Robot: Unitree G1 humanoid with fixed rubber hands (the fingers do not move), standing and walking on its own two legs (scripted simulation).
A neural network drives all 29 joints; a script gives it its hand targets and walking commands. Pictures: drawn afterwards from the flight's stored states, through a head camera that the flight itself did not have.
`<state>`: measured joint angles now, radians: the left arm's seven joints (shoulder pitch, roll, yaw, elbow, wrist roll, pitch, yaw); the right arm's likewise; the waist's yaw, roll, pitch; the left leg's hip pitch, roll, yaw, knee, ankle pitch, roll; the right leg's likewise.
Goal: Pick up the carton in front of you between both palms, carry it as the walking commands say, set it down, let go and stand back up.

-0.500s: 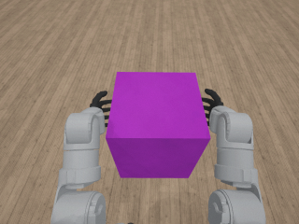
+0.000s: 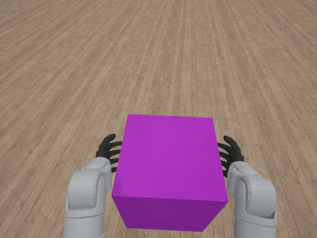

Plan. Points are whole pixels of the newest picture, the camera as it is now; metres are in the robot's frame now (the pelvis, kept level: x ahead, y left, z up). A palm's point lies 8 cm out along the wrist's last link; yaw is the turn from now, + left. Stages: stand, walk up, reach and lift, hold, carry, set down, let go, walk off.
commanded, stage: carry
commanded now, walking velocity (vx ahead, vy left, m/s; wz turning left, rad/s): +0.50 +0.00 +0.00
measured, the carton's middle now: (167, 176) +0.28 +0.00 +0.01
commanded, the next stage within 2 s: none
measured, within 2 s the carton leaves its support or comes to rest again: neither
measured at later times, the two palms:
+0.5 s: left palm (128, 88) +0.58 +0.14 +0.07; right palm (215, 94) +0.54 -0.16 +0.08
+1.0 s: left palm (141, 57) +0.78 +0.12 +0.09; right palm (212, 58) +0.78 -0.18 +0.09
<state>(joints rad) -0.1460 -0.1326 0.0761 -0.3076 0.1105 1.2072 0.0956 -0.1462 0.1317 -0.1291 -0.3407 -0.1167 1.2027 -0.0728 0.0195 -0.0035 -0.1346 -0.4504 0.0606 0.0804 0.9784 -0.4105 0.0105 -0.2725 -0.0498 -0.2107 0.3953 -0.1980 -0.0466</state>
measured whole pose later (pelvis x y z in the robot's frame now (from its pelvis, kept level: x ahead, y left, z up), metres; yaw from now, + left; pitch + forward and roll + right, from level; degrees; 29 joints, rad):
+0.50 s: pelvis +0.30 +0.02 +0.00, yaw -4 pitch +4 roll +0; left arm -0.11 -0.13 0.07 -0.35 0.13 1.20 0.09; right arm -0.12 0.13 -0.11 -0.34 -0.10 1.17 -0.08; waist -0.04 -0.03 -0.09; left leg -0.20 0.08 0.21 0.35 -0.21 -0.01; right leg -0.53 -0.09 -0.11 0.78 -0.29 0.00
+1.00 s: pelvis +0.52 -0.02 -0.01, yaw -1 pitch +4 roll +0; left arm -0.16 -0.13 0.10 -0.30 0.13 1.22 0.08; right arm -0.17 0.14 -0.12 -0.31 -0.14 1.21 -0.07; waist 0.00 0.01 -0.16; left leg -0.16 0.06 0.14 0.48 -0.36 -0.03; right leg -0.27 -0.04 -0.21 0.50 -0.29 -0.03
